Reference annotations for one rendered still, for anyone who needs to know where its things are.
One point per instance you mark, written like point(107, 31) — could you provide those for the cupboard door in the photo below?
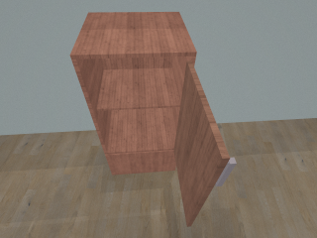
point(199, 150)

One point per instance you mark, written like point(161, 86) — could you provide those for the handle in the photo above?
point(225, 173)

